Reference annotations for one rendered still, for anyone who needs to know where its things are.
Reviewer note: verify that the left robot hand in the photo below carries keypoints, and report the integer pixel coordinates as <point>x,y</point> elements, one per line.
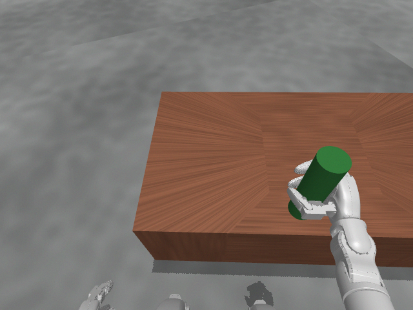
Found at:
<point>96,297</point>

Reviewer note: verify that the can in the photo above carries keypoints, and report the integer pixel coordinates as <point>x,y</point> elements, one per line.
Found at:
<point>327,169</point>

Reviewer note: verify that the right robot arm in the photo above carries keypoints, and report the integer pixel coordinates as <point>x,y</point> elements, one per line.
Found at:
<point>358,278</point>

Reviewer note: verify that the right robot hand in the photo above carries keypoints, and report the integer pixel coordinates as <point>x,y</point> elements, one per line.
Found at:
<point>342,202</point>

